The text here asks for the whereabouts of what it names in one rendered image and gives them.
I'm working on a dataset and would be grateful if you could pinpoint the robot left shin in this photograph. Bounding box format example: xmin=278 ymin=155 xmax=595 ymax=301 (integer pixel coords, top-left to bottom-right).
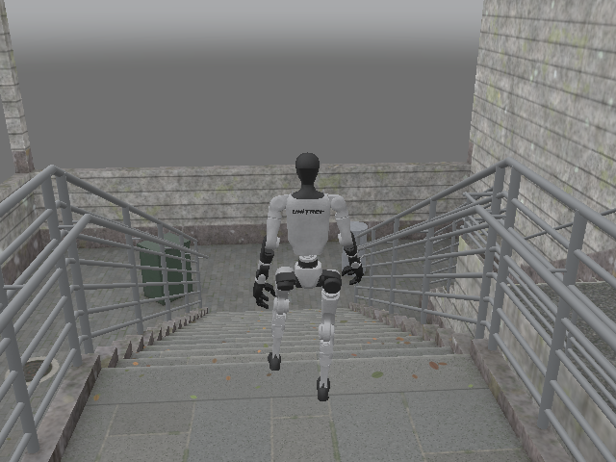
xmin=271 ymin=297 xmax=286 ymax=359

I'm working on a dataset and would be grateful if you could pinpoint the robot left upper arm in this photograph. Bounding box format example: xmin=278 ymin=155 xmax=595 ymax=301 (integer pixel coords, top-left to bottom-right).
xmin=265 ymin=194 xmax=288 ymax=250

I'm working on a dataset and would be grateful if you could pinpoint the robot right forearm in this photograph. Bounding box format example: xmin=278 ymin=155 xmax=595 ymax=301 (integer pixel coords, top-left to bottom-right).
xmin=344 ymin=231 xmax=361 ymax=269

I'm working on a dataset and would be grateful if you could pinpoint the robot right upper arm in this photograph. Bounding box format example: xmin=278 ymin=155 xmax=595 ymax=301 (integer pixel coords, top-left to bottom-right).
xmin=328 ymin=194 xmax=353 ymax=246

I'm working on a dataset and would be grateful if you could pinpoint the left robot thigh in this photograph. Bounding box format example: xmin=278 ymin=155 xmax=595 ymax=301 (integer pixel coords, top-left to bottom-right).
xmin=275 ymin=267 xmax=295 ymax=315

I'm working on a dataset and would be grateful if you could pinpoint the right robot hand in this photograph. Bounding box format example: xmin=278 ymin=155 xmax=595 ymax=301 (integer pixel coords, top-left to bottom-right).
xmin=342 ymin=264 xmax=364 ymax=285

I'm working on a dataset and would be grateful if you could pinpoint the robot left forearm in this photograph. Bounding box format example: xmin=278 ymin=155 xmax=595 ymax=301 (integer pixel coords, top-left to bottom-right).
xmin=255 ymin=235 xmax=274 ymax=284

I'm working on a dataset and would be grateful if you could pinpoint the left robot hand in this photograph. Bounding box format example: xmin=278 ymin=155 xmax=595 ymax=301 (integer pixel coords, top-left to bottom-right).
xmin=253 ymin=281 xmax=276 ymax=309

